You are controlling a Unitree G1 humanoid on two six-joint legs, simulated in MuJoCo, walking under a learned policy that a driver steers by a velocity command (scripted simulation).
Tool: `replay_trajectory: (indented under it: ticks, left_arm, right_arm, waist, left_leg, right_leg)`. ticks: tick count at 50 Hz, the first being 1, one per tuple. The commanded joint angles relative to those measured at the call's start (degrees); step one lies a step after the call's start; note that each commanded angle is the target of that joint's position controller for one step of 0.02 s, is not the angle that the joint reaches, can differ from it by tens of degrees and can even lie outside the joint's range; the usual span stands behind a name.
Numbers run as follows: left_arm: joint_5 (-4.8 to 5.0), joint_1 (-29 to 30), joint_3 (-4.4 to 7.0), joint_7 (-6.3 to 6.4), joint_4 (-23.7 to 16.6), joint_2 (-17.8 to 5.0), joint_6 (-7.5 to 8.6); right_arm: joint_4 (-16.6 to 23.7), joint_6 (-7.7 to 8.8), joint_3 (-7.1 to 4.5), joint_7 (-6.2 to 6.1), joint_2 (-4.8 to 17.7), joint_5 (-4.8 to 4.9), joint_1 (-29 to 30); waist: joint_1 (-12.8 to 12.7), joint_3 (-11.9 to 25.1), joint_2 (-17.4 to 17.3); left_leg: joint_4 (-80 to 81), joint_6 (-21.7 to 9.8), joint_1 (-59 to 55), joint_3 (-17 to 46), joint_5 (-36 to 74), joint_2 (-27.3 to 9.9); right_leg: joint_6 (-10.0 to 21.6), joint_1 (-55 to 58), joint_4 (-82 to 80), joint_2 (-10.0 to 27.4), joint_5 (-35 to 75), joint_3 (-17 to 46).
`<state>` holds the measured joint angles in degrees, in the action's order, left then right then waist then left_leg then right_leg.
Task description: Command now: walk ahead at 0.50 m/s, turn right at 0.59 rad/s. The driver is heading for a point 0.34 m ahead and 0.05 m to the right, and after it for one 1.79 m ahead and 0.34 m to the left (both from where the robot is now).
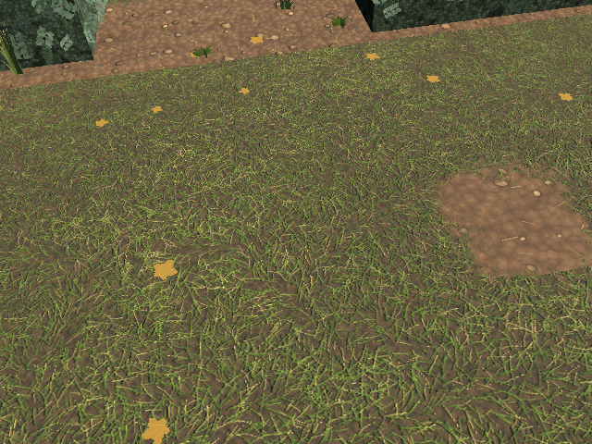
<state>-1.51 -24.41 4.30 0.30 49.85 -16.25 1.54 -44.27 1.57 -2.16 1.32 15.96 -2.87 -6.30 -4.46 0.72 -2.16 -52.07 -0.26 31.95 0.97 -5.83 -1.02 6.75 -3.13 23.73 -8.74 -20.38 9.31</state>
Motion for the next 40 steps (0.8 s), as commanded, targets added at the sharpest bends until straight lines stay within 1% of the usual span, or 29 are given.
replay_trajectory:
  ticks: [1, 2, 3, 4, 5, 6, 7, 8, 11, 15, 16, 18, 19, 21, 22, 24, 25, 26, 27, 28, 29, 30, 31, 32, 33, 34, 35, 36, 40]
  left_arm:
    - [-0.26, 8.63, 1.81, 0.25, -7.01, -9.00, 0.49]
    - [0.12, 12.73, 1.88, 0.00, -8.18, -9.26, 0.60]
    - [1.48, 13.02, 1.91, 0.19, -8.70, -9.13, 0.99]
    - [1.18, 6.57, 0.14, 0.45, -9.88, 0.39, 1.27]
    - [0.09, -1.37, -0.61, 1.22, -8.19, 0.60, 1.71]
    - [-0.44, 1.13, 0.25, 1.23, -8.42, -3.91, 1.32]
    - [-0.95, 6.70, 0.98, 0.71, -8.97, -6.79, 0.39]
    - [-0.87, 11.72, 1.47, -0.18, -9.60, -8.26, -0.19]
    - [0.21, 14.46, 0.92, -2.70, -10.78, -5.39, -2.30]
    - [-1.69, 15.81, -0.33, -2.62, -9.35, -1.65, -2.26]
    - [-1.68, 21.13, -0.32, -2.37, -10.36, -1.55, -1.28]
    - [-1.32, 31.42, -0.55, -1.90, -13.55, -2.46, 0.52]
    - [-1.16, 32.40, -1.05, -2.23, -13.86, -2.44, 1.37]
    - [-0.07, 28.16, -2.45, -3.99, -11.00, 1.51, 1.40]
    - [0.27, 25.29, -2.38, -4.49, -8.88, 0.96, 0.76]
    - [0.64, 23.47, -2.07, -3.70, -6.22, -1.35, -0.09]
    - [0.04, 20.77, -1.98, -2.89, -4.25, -2.03, 0.21]
    - [-0.56, 16.36, -1.95, -2.00, -1.83, -2.10, 0.86]
    - [-0.94, 7.87, -1.55, -0.99, 1.97, -2.33, 1.40]
    - [-2.12, -1.25, -0.40, -0.55, 5.64, -5.22, 1.81]
    - [-1.97, -6.88, -0.03, -0.92, 6.55, -9.24, 2.53]
    - [0.05, -5.64, -0.32, -1.83, 4.58, -9.08, 3.31]
    - [2.12, -1.62, -0.09, -2.48, 2.48, -7.54, 2.65]
    - [2.65, 3.46, 0.12, -1.49, 0.72, -7.22, 2.59]
    - [1.80, 10.37, -0.88, -0.05, -3.00, -4.39, 2.37]
    - [1.35, 13.03, -1.40, 1.44, -3.31, -3.49, 2.32]
    - [0.30, 11.21, -1.56, 2.06, -2.58, -3.80, 2.28]
    - [-0.06, 9.95, -1.54, 2.37, -1.51, -3.99, 2.21]
    - [-0.26, 9.96, -2.08, 2.57, -2.35, -2.23, 1.59]
  right_arm:
    - [0.70, 1.68, -1.86, 0.04, 7.13, 0.02, -9.79]
    - [-1.56, 1.94, -2.54, -0.17, 8.09, -0.13, -19.11]
    - [-1.79, 2.48, -2.83, -0.62, 8.49, -0.01, -25.23]
    - [-1.32, 2.80, -3.33, -0.86, 12.18, -0.06, -23.91]
    - [1.64, 2.40, -1.55, -0.84, 8.42, 1.91, -20.47]
    - [1.95, 2.77, -2.54, -0.94, 10.21, 1.74, -20.12]
    - [2.91, 3.17, -2.04, -0.73, 7.72, 1.60, -15.56]
    - [2.99, 3.76, -1.90, -0.49, 7.23, 2.09, -13.99]
    - [0.20, 3.83, -1.99, -0.87, 7.55, 2.48, -15.88]
    - [-4.23, 3.43, -0.96, -1.42, 5.10, 1.42, -25.38]
    - [-6.76, 4.03, -0.68, -2.06, 3.87, 1.38, -31.12]
    - [-7.21, 5.01, -0.68, -2.32, 5.07, 1.02, -31.42]
    - [-7.06, 5.53, -0.50, -2.66, 4.37, 1.36, -27.90]
    - [-5.61, 5.36, 0.08, -2.03, 3.61, 1.88, -21.28]
    - [-5.25, 5.14, -0.20, -2.05, 4.72, 2.22, -20.08]
    - [-6.15, 3.92, -0.31, -2.50, 4.71, 1.99, -21.33]
    - [-7.06, 2.84, -0.18, -3.02, 3.83, 1.30, -24.09]
    - [-8.05, 1.62, -0.48, -3.74, 4.26, 0.96, -25.47]
    - [-9.37, -0.03, -0.65, -4.43, 4.22, 0.96, -26.06]
    - [-10.25, -1.05, -0.80, -4.34, 3.30, 2.23, -28.29]
    - [-11.32, -1.31, -1.75, -4.70, 1.90, 4.47, -31.25]
    - [-10.90, -1.72, -1.00, -5.26, -1.18, 6.80, -41.84]
    - [-11.56, -2.00, -0.72, -5.82, 0.13, 5.03, -40.08]
    - [-9.13, -3.05, -0.42, -5.82, 0.64, 3.18, -32.50]
    - [-6.50, -3.48, -0.97, -4.89, 2.85, 0.32, -25.18]
    - [-5.52, -4.10, -1.94, -3.84, 4.95, -1.13, -19.71]
    - [-4.40, -5.01, -2.13, -3.09, 5.03, -1.22, -17.29]
    - [-1.70, -5.25, -1.77, -2.05, 3.14, 0.47, -12.70]
    - [-0.37, -5.04, -0.43, -0.49, -1.69, 0.78, -12.40]
  waist:
    - [9.02, 0.84, 6.18]
    - [14.54, 3.18, 5.65]
    - [18.20, 3.49, 0.81]
    - [11.11, 4.47, -15.42]
    - [4.45, 2.93, -7.62]
    - [6.05, 2.89, -7.83]
    - [5.01, -4.35, -0.49]
    - [5.51, -7.89, 2.08]
    - [4.82, -9.12, -4.17]
    - [7.48, -3.68, -2.94]
    - [10.57, -4.91, -4.30]
    - [12.06, -7.93, -4.34]
    - [9.21, -7.36, -3.44]
    - [6.76, -3.52, 0.15]
    - [5.87, -2.40, 0.35]
    - [6.23, -5.04, 0.20]
    - [6.37, -5.56, 1.83]
    - [5.44, -4.84, 2.92]
    - [1.65, -1.74, 4.57]
    - [-1.10, 2.30, 8.87]
    - [-0.87, 7.11, 13.04]
    - [5.03, 15.73, 13.42]
    - [4.63, 18.05, 13.29]
    - [4.01, 17.09, 13.87]
    - [5.09, 14.06, 10.76]
    - [6.09, 7.26, 9.15]
    - [6.15, 4.00, 9.81]
    - [7.20, -0.54, 7.88]
    - [9.05, 4.06, 11.43]
  left_leg:
    - [5.61, -2.09, -12.99, 1.58, -7.02, 1.26]
    - [9.06, -2.45, -25.70, -0.18, -7.73, 2.63]
    - [21.85, -1.80, -34.51, 1.32, -12.89, 1.07]
    - [22.35, -6.11, -41.79, 21.52, 0.33, -17.20]
    - [20.43, -5.87, -42.06, 30.38, 28.75, -22.69]
    - [28.92, -13.22, -37.43, 39.49, 17.04, -25.18]
    - [31.26, -15.76, -30.31, 34.99, 12.35, -23.93]
    - [31.58, -14.70, -25.07, 26.54, 14.87, -21.03]
    - [34.78, -10.21, -20.83, 10.99, 18.17, -13.80]
    - [28.06, -9.16, -30.33, 1.55, 37.14, -11.43]
    - [27.44, -8.50, -38.28, 4.72, 29.59, -11.83]
    - [28.69, -8.95, -40.84, 5.32, 19.54, -9.63]
    - [28.42, -7.48, -34.87, 3.14, 12.32, -7.10]
    - [27.73, -6.24, -14.87, 0.96, -4.33, -4.31]
    - [24.81, -6.15, -12.18, 1.01, -8.44, -4.28]
    - [16.95, -5.80, -16.23, 2.43, -11.18, -4.18]
    - [9.61, -5.81, -21.13, 3.08, -13.12, -3.02]
    - [0.85, -5.89, -24.61, 2.90, -12.83, -1.35]
    - [-13.72, -5.23, -23.87, 0.68, -11.84, 0.82]
    - [-30.65, -4.60, -13.40, -0.42, -30.40, 3.63]
    - [-51.63, -3.23, 0.07, 0.38, -55.97, 9.59]
    - [-56.31, -2.39, 11.35, 5.35, -52.53, 7.66]
    - [-57.25, -2.52, 15.37, 4.83, -44.15, 3.16]
    - [-59.03, -1.68, 17.13, 1.82, -36.74, 1.62]
    - [-52.01, -0.84, 14.40, 0.49, -25.67, -0.29]
    - [-46.14, 0.27, 11.27, 1.29, -20.38, -1.54]
    - [-44.50, 0.86, 7.19, 1.04, -18.58, -0.96]
    - [-32.39, 2.19, 4.99, 2.53, -12.35, -1.78]
    - [-13.09, 1.52, -1.41, 0.29, -2.02, -0.75]
  right_leg:
    - [6.82, -6.31, 8.62, 14.13, 48.73, 11.13]
    - [5.07, -13.06, 19.25, 11.56, 52.65, 9.76]
    - [3.56, -20.67, 32.89, 6.49, 39.83, 7.22]
    - [1.29, -31.30, 51.72, -0.92, -9.90, 2.15]
    - [0.88, -38.76, 56.99, 2.20, -15.53, 1.31]
    - [-0.82, -43.60, 60.62, 2.73, -11.43, -1.67]
    - [-1.64, -45.50, 59.65, 6.73, -6.63, -1.70]
    - [-2.27, -43.52, 54.48, 8.21, -2.98, -0.24]
    - [-3.51, -39.10, 43.93, 9.92, 6.30, -3.45]
    - [-1.36, -40.29, 40.33, 7.16, 16.06, -7.98]
    - [-1.04, -49.64, 39.08, 7.39, 17.82, -3.58]
    - [-1.88, -55.00, 26.37, 7.47, 21.76, -5.66]
    - [-2.28, -46.45, 17.05, 9.62, 34.90, -7.40]
    - [-1.76, -18.13, 8.24, 9.45, 56.65, -10.42]
    - [-2.01, -11.72, 8.21, 9.98, 60.63, -9.12]
    - [-3.83, -12.34, 3.78, 11.32, 57.68, -8.04]
    - [-4.66, -12.49, -2.35, 12.90, 57.45, -6.39]
    - [-5.59, -10.25, -9.20, 13.65, 59.25, -6.32]
    - [-6.03, -1.19, -16.57, 14.54, 66.47, -8.16]
    - [-5.99, 13.86, -13.97, 17.53, 71.40, -8.36]
    - [-6.44, 25.81, 4.61, 23.85, 101.07, -6.16]
    - [-2.06, 37.25, 17.63, 36.42, 117.84, 0.68]
    - [1.02, 32.91, 15.87, 37.98, 103.99, 2.51]
    - [7.88, 22.67, 7.95, 38.62, 72.17, 6.52]
    - [10.87, 9.29, 0.28, 37.42, 44.01, 7.80]
    - [10.66, -2.58, -3.44, 36.32, 41.35, 5.43]
    - [11.17, -11.21, -4.17, 35.38, 47.29, 2.87]
    - [9.77, -18.58, -6.94, 32.11, 42.73, -1.97]
    - [6.27, -17.35, -3.15, 27.08, 41.38, -8.61]
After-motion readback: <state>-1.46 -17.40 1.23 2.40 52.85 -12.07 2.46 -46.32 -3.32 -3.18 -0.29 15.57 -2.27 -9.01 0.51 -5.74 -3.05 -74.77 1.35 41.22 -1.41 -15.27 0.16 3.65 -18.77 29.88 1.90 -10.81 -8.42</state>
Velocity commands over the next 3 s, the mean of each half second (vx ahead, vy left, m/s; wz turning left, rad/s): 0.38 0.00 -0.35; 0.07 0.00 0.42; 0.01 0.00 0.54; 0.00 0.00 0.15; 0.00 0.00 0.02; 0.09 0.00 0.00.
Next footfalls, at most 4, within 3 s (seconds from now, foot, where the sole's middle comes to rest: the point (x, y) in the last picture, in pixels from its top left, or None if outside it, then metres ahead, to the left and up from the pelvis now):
0.04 left None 0.08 0.12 -0.77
0.58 right None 0.43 -0.16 -0.94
1.00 left None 0.41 0.05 -0.94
1.50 right None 0.46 -0.13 -0.94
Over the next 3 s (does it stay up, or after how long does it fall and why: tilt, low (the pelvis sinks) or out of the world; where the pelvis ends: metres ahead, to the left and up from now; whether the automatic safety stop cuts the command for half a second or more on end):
stays up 0.43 -0.04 -0.17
